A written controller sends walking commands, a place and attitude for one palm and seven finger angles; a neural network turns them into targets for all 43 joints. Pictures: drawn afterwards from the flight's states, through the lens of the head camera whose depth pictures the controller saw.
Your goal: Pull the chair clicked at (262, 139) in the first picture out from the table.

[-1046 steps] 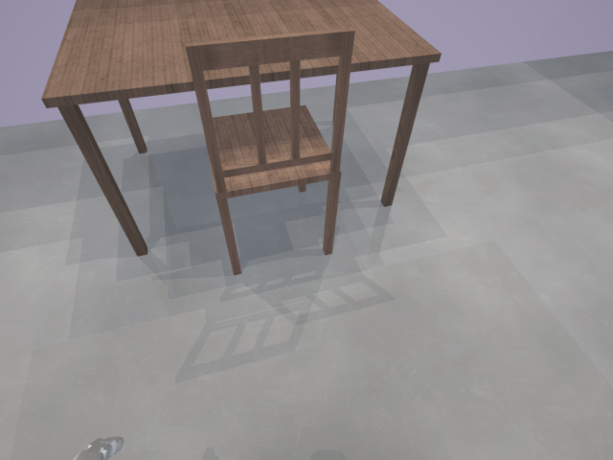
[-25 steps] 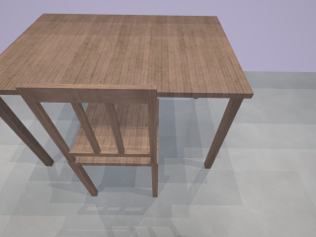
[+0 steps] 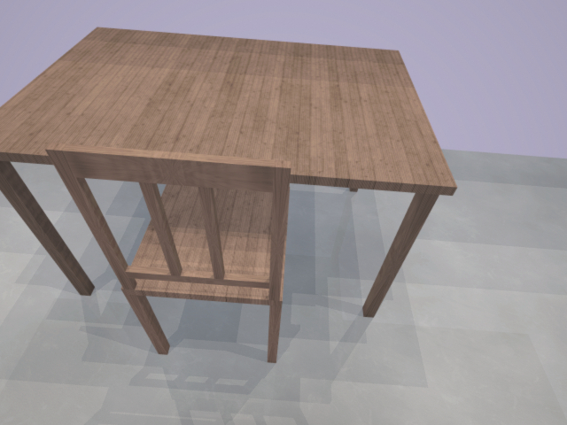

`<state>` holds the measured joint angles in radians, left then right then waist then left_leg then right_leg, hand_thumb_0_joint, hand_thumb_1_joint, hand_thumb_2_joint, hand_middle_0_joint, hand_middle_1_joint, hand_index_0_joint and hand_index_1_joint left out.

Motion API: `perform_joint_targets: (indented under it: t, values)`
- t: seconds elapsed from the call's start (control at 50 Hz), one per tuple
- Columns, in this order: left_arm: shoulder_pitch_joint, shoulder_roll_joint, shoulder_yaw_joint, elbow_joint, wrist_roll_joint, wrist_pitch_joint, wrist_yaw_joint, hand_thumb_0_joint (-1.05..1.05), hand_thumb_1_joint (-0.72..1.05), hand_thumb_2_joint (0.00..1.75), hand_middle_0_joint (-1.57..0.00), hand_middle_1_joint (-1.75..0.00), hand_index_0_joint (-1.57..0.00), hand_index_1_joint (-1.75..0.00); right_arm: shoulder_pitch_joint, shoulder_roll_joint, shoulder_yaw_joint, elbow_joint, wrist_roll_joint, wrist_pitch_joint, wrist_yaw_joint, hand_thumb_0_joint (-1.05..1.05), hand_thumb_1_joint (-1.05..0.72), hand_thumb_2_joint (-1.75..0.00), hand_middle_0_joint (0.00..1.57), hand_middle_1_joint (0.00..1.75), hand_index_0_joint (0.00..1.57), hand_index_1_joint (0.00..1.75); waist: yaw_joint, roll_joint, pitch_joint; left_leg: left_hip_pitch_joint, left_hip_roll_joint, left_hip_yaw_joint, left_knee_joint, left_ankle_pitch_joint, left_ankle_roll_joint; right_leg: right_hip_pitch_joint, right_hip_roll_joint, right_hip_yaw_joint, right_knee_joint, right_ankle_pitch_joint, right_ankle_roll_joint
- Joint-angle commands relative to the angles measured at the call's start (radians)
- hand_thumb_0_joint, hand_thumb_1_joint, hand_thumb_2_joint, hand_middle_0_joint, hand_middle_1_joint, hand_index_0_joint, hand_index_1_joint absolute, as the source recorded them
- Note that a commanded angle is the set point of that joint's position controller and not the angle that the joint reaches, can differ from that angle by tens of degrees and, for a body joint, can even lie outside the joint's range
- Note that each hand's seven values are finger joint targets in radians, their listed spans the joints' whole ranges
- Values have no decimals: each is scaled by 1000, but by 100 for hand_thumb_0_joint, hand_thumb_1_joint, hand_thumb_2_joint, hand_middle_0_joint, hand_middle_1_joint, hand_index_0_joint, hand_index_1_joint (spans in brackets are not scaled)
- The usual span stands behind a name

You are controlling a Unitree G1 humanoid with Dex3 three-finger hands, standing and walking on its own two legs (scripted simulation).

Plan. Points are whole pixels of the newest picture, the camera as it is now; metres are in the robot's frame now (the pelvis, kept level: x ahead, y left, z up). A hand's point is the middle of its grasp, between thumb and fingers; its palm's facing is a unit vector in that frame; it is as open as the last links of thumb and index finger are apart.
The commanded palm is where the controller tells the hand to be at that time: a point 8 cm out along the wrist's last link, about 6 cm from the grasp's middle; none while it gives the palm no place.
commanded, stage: look again from close up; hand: left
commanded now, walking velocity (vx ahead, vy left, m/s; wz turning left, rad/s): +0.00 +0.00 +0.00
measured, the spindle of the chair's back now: (164, 232) +0.49 +0.28 -0.09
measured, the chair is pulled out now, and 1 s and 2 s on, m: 0.00 0.00 0.00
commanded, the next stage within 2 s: none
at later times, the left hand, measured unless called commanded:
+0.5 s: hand out of the picture -0.02 +0.19 -0.18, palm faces +0.02 -0.99 -0.16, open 7.4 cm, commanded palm none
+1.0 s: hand out of the picture -0.03 +0.20 -0.18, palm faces +0.01 -0.99 -0.15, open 7.4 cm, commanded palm none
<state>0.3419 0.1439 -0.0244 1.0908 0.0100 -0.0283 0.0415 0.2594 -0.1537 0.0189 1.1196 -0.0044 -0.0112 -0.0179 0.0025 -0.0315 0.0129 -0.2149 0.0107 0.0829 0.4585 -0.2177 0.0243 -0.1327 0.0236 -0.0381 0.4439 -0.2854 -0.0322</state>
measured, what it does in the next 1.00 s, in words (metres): stands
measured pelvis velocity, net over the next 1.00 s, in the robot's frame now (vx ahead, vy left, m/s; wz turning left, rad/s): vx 0.00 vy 0.05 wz -0.02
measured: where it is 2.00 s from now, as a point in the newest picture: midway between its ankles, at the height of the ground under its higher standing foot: outside the picture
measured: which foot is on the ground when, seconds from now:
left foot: down 0.00-1.00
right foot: down 0.00-1.00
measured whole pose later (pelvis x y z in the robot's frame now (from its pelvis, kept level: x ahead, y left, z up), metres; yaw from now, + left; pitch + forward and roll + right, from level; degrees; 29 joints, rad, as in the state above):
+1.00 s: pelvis +0.00 +0.05 +0.00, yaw -1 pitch -1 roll +0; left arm 0.36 0.14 -0.02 1.12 0.02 -0.01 0.05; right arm 0.30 -0.13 0.02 1.15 0.00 -0.02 -0.02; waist 0.00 -0.04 0.01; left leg -0.18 -0.06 0.12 0.38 -0.18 0.09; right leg -0.12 -0.04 0.00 0.41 -0.26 0.04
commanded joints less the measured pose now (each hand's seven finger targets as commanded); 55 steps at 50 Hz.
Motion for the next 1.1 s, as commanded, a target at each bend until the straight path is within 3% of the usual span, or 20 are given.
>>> perform_joint_targets:
  t: [0.0,0.4,0.66,0.9,0.96,1.08]
  values:
    - [75,97,13,-25,1,-12,4,0,90,90,-20,-30,-20,-30,37,-96,-16,-30,-3,-13,-3,0,-90,-90,20,30,20,30,-6,24,61,25,88,-104,-84,59,9,-94,-128,129,-114,138,-8]
    - [99,85,13,-4,3,-4,7,0,90,90,-20,-30,-20,-30,61,-99,-14,-3,-1,-20,-5,0,-90,-90,20,30,20,30,1,25,54,43,100,-121,-136,78,22,-74,-127,98,-103,138,4]
    - [103,74,15,1,6,5,7,0,90,90,-20,-30,-20,-30,85,-95,-18,3,-1,-19,-6,0,-90,-90,20,30,20,30,3,22,90,20,109,-146,-199,-26,26,-90,-120,79,-97,83,11]
    - [115,65,17,8,6,5,9,0,90,90,-20,-30,-20,-30,103,-89,-21,4,0,-27,-10,0,-90,-90,20,30,20,30,-2,42,55,68,112,-142,-194,66,25,-89,-124,78,-90,119,17]
    - [116,63,16,9,8,7,9,0,90,90,-20,-30,-20,-30,102,-88,-23,5,1,-23,-10,0,-90,-90,20,30,20,30,-1,39,84,48,116,-145,-213,13,25,-96,-121,75,-95,98,18]
    - [131,58,15,13,9,8,9,0,90,90,-20,-30,-20,-30,102,-90,-25,1,0,-22,-9,0,-90,-90,20,30,20,30,0,35,80,52,114,-150,-224,-20,25,-102,-124,80,-97,100,17]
